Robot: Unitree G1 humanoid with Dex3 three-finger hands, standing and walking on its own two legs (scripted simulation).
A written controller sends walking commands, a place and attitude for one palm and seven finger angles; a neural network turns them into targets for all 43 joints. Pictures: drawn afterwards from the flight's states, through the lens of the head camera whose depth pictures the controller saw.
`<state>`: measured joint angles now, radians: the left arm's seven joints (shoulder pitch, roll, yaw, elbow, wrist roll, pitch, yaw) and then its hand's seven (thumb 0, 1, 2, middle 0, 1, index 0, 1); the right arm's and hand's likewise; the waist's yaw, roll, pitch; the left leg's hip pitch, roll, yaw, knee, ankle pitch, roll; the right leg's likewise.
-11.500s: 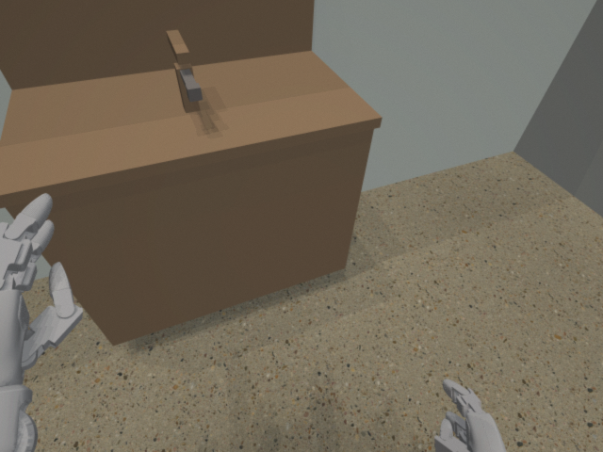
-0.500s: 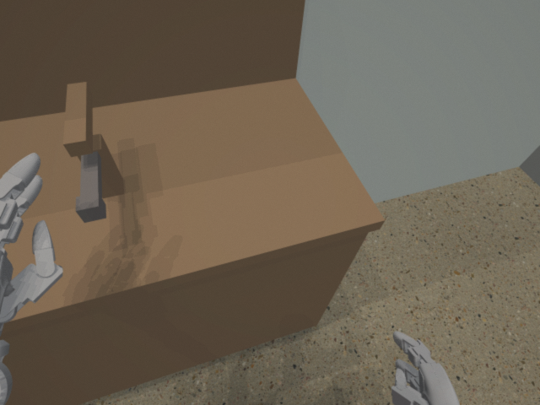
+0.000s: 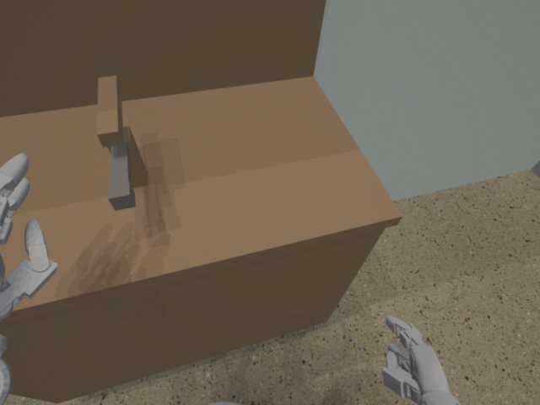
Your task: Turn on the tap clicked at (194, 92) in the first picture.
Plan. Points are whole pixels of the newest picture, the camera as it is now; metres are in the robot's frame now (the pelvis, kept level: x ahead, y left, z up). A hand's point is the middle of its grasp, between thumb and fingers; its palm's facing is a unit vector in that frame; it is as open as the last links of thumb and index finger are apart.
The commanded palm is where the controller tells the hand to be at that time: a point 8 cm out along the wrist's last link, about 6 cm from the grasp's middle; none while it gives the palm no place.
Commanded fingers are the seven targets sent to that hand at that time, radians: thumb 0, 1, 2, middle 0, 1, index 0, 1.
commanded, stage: look again from close up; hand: left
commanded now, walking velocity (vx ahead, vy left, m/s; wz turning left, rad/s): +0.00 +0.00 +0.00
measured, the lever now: (122, 196) +0.36 +0.25 +0.09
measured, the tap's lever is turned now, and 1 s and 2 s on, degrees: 0 0 0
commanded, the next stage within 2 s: shuffle to correct the standing spot in 0.30 s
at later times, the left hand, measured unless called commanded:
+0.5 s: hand (73, 264) +0.23 +0.23 +0.15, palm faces +0.34 -0.86 -0.38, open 7.4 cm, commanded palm +0.17 +0.27 +0.18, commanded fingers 0.00 0.90 0.90 -0.20 -0.30 -0.20 -0.30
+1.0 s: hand (136, 259) +0.24 +0.17 +0.16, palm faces +0.29 -0.88 -0.38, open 7.4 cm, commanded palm +0.18 +0.21 +0.18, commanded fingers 0.00 0.90 0.90 -0.20 -0.30 -0.20 -0.30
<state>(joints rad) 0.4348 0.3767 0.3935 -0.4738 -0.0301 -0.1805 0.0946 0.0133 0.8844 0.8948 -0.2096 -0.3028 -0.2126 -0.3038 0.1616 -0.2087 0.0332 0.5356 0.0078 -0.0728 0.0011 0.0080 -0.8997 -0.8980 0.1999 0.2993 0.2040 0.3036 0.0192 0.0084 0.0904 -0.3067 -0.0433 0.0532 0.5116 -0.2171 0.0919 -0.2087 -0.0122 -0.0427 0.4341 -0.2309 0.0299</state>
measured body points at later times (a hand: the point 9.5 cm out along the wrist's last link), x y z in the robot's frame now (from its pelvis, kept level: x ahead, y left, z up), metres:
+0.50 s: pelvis +0.01 -0.01 +0.00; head +0.03 +0.01 +0.45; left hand +0.20 +0.28 +0.17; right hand +0.19 -0.24 -0.07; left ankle +0.04 +0.05 -0.74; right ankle +0.00 -0.15 -0.74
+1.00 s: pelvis +0.01 -0.06 +0.00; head +0.04 -0.05 +0.45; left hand +0.21 +0.22 +0.18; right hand +0.19 -0.29 -0.07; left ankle +0.04 +0.05 -0.74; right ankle +0.00 -0.15 -0.74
